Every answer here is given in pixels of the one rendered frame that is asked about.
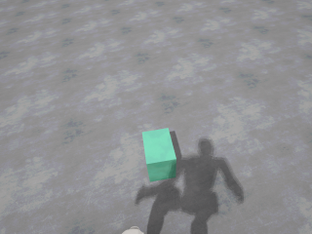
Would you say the carton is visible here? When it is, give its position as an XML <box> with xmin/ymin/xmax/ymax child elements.
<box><xmin>142</xmin><ymin>128</ymin><xmax>176</xmax><ymax>182</ymax></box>

